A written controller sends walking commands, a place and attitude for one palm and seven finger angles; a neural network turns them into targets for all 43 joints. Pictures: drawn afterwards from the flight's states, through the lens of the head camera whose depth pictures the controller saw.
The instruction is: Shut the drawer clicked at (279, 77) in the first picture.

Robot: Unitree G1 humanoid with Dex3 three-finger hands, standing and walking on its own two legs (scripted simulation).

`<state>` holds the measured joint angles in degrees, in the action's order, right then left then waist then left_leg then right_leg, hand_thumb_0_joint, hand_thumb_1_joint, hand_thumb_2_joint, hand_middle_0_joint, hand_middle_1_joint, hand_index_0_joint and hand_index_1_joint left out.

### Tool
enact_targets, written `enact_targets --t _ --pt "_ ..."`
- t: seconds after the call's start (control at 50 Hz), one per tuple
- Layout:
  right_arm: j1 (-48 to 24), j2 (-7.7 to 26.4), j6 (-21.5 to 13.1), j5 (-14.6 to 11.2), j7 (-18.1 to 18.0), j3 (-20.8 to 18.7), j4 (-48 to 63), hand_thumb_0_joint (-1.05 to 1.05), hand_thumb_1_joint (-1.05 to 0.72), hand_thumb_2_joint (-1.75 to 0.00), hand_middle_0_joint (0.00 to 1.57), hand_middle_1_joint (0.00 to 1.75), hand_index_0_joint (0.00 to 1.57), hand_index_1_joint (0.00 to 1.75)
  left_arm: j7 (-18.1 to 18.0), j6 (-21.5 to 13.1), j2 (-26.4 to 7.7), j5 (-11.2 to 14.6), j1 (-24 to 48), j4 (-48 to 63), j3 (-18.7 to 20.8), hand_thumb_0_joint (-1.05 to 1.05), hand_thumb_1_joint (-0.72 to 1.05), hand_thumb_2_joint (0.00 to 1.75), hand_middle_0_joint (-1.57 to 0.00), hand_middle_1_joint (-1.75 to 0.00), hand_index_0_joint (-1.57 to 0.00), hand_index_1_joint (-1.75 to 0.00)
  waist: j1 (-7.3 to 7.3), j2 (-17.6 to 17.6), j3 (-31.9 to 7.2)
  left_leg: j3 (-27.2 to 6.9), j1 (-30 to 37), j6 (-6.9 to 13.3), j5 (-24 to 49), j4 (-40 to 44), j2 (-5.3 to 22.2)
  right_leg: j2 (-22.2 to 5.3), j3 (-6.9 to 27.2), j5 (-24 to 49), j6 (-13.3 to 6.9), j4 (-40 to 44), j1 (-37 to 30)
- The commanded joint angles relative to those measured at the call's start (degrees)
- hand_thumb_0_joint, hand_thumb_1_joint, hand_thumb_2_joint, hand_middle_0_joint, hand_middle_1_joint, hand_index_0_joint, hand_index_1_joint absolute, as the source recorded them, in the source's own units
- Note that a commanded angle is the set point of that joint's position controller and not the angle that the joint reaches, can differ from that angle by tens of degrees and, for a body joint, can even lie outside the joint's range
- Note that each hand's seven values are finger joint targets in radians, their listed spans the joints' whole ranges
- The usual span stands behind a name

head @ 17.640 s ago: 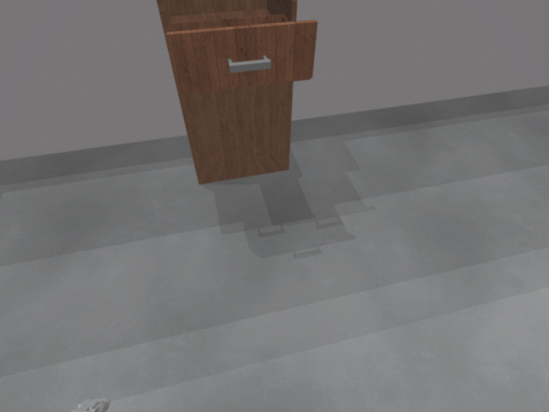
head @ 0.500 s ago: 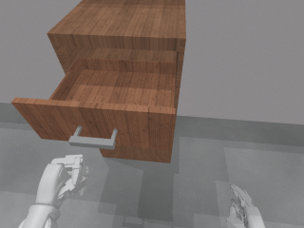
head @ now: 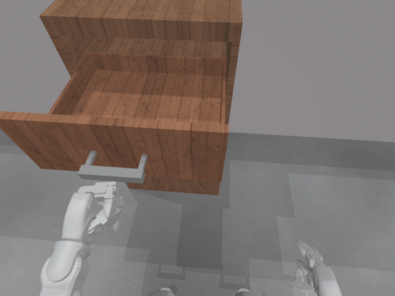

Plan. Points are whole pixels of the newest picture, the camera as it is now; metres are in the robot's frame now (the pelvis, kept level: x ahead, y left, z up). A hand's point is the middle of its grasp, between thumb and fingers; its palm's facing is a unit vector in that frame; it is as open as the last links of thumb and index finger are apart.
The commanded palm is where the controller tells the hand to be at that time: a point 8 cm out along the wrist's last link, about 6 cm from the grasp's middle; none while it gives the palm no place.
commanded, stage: bring the fist close to the handle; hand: left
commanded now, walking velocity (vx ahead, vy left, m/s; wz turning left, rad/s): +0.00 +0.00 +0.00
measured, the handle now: (115, 165) +0.36 +0.19 +0.06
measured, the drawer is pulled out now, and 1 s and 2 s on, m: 0.30 0.26 0.13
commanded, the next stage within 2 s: push the drawer shut in 0.30 s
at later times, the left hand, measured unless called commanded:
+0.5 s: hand (122, 207) +0.27 +0.15 +0.05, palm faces -0.04 -1.00 -0.05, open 3.3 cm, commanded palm +0.25 +0.21 +0.06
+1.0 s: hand (127, 181) +0.32 +0.16 +0.05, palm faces -0.06 -1.00 -0.05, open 2.8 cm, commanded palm +0.32 +0.21 +0.06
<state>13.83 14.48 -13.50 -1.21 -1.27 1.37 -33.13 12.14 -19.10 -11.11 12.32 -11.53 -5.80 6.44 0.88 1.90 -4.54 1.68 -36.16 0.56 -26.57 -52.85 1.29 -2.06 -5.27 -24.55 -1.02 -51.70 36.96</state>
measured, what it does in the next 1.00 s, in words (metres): stands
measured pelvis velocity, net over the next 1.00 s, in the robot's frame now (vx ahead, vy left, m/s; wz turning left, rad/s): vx -0.01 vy -0.01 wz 0.01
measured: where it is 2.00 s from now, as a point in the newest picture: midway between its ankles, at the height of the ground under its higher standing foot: outside the picture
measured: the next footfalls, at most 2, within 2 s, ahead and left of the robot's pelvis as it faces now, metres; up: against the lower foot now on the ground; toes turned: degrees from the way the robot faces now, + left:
none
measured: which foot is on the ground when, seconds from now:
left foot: down 0.00-1.00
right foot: down 0.00-1.00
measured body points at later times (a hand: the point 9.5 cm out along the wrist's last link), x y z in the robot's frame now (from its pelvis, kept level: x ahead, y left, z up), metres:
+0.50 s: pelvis +0.00 +0.00 +0.00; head +0.06 -0.01 +0.45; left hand +0.27 +0.21 +0.06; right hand +0.18 -0.24 -0.09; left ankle +0.00 +0.11 -0.69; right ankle +0.01 -0.11 -0.69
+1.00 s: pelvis -0.01 -0.01 +0.00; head +0.06 -0.02 +0.44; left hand +0.32 +0.21 +0.06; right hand +0.15 -0.25 -0.10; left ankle +0.00 +0.11 -0.69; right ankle +0.01 -0.11 -0.69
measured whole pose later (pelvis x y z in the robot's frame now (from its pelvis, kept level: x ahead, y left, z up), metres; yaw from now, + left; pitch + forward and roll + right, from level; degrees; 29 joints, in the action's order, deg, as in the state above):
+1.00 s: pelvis -0.01 -0.01 +0.00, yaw +1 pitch +11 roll +0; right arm 13.0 15.4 -9.0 -2.0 -2.5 1.8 -35.5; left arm 13.0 -19.5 -13.7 12.1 8.4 -23.9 8.4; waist 1.5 1.9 -3.5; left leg 0.8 -38.1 0.0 -25.5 -52.6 1.3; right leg -1.9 -6.0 -23.9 -1.6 -51.6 38.6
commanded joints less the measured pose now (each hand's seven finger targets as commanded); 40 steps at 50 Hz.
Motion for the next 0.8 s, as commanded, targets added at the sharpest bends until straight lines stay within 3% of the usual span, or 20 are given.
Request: enact_targets --t 0.0,0.06,0.1,0.18,0.24,0.3,0.38,0.44,0.5,0.56,0.64,0.66,0.7,0.78 --pt "-2.8 7.0 -2.6 -0.5 -0.3 -2.9 9.0 0.0 -0.9 -0.9 0.2 0.3 0.2 0.3 -0.2 -4.7 -6.6 1.0 6.9 13.6 3.1 0.0 0.9 0.9 -1.4 -1.6 -1.4 -1.6 0.49 -0.2 -12.6 -2.2 4.3 0.0 16.3 7.6 -1.3 1.3 2.4 15.4 0.1 6.5 -8.8" --pt "-2.4 7.1 -2.3 -0.4 -0.4 -3.0 9.4 0.0 -0.9 -0.9 0.2 0.3 0.2 0.3 -0.7 -4.4 -6.0 0.8 5.2 13.2 2.6 0.0 0.9 0.9 -1.4 -1.6 -1.4 -1.6 0.4 -2.5 -12.6 -2.4 4.1 0.1 16.3 7.8 -1.2 1.3 2.2 15.3 0.2 6.4 -9.1" --pt "-2.6 7.0 -2.2 -0.5 -0.4 -3.0 9.7 0.0 -0.9 -0.9 0.2 0.3 0.2 0.3 -0.8 -4.2 -4.8 0.7 5.7 14.3 0.8 0.0 0.9 0.9 -1.4 -1.6 -1.4 -1.6 0.66 -1.4 -13.0 -2.4 4.5 0.1 15.7 7.8 -1.3 1.2 2.1 14.6 0.3 6.4 -8.6" --pt "-2.5 7.2 -1.6 -0.5 -0.5 -3.0 9.8 0.0 -0.9 -0.9 0.2 0.3 0.2 0.3 -1.3 -3.8 -6.4 0.5 4.3 13.5 2.7 0.0 0.9 0.9 -1.4 -1.6 -1.4 -1.6 0.42 -3.3 -12.4 -2.1 3.0 0.2 14.2 7.7 -1.4 1.2 2.6 13.7 0.4 6.9 -9.2" --pt "-2.8 7.2 -1.3 -0.5 -0.8 -2.9 9.6 0.0 -0.9 -0.9 0.2 0.3 0.2 0.3 -1.5 -4.2 -7.8 0.3 7.2 13.7 3.4 0.0 0.9 0.9 -1.4 -1.6 -1.4 -1.6 0.7 -2.1 -11.6 -2.2 2.8 0.2 13.0 7.5 -1.4 1.3 2.9 11.9 0.2 7.1 -8.4" --pt "-2.6 7.0 -1.4 -0.5 -0.8 -2.9 9.7 0.0 -0.9 -0.9 0.2 0.3 0.2 0.3 -1.2 -4.4 -7.0 0.7 6.4 13.8 3.4 0.0 0.9 0.9 -1.4 -1.6 -1.4 -1.6 0.4 -2.1 -13.4 -2.1 3.6 0.2 14.3 7.4 -1.4 1.2 2.9 13.8 0.3 6.9 -9.5" --pt "-2.6 7.0 -1.3 -0.6 -0.7 -2.7 9.5 0.0 -0.9 -0.9 0.2 0.3 0.2 0.3 -0.7 -3.9 -6.2 0.7 7.4 12.4 2.1 0.0 0.9 0.9 -1.4 -1.6 -1.4 -1.6 0.88 -1.1 -12.3 -2.3 3.7 0.2 14.6 7.3 -1.4 1.2 2.7 14.2 0.2 6.8 -8.7" --pt "-2.4 7.3 -1.2 -0.6 -0.9 -2.7 8.8 0.0 -0.9 -0.9 0.2 0.3 0.2 0.3 -0.8 -3.7 -7.0 0.3 12.2 12.2 2.0 0.0 0.9 0.9 -1.4 -1.6 -1.4 -1.6 1.62 -1.2 -12.8 -2.5 4.1 0.3 15.2 6.9 -1.4 1.2 2.8 14.9 0.2 6.6 -8.1" --pt "-2.3 7.0 -1.1 -0.5 -0.7 -2.7 9.0 0.0 -0.9 -0.9 0.2 0.3 0.2 0.3 -1.2 -3.4 -5.6 0.0 13.1 11.4 0.8 0.0 0.9 0.9 -1.4 -1.6 -1.4 -1.6 1.31 -0.2 -14.1 -2.5 5.1 0.1 17.1 6.9 -1.4 1.1 2.6 17.0 0.2 6.1 -8.7" --pt "-2.1 7.4 -0.4 -0.4 -0.8 -2.7 8.3 0.0 -0.9 -0.9 0.2 0.3 0.2 0.3 -1.8 -2.7 -7.6 -0.1 15.6 7.9 3.2 0.0 0.9 0.9 -1.4 -1.6 -1.4 -1.6 1.46 -3.5 -13.4 -2.3 3.4 0.2 15.5 6.9 -1.5 1.1 3.1 16.3 0.4 6.7 -9.2" --pt "-2.5 7.5 0.3 -0.6 -1.1 -2.8 7.6 0.0 -0.9 -0.9 0.2 0.3 0.2 0.3 -1.6 -3.1 -9.6 0.1 19.9 6.3 5.5 0.0 0.9 0.9 -1.4 -1.6 -1.4 -1.6 1.26 -2.3 -14.1 -1.9 3.0 0.3 15.0 6.9 -1.7 0.9 3.9 15.9 0.3 7.1 -10.3" --pt "-2.6 7.2 0.4 -0.6 -1.0 -2.6 7.7 0.0 -0.9 -0.9 0.2 0.3 0.2 0.3 -1.4 -3.1 -7.9 0.4 20.3 5.6 4.3 0.0 0.9 0.9 -1.4 -1.6 -1.4 -1.6 1.43 -2.1 -14.2 -1.8 3.2 0.3 14.9 7.0 -1.8 0.8 4.0 16.1 0.4 7.3 -10.3" --pt "-2.6 7.2 0.4 -0.7 -1.0 -2.5 7.2 0.0 -0.9 -0.9 0.2 0.3 0.2 0.3 -1.0 -3.2 -8.3 0.5 23.2 4.4 4.2 0.0 0.9 0.9 -1.4 -1.6 -1.4 -1.6 1.77 -1.1 -14.3 -1.8 3.3 0.2 14.2 6.9 -1.8 0.7 4.2 15.4 0.4 7.5 -9.9" --pt "-2.2 7.5 0.7 -0.8 -1.3 -2.5 6.2 0.0 -0.9 -0.9 0.2 0.3 0.2 0.3 -0.8 -3.5 -8.9 0.9 28.1 0.6 4.7 0.0 0.9 0.9 -1.4 -1.6 -1.4 -1.6 2.46 -2.9 -13.8 -2.0 2.6 0.3 12.5 7.1 -1.7 0.7 4.5 13.4 0.6 8.2 -9.4"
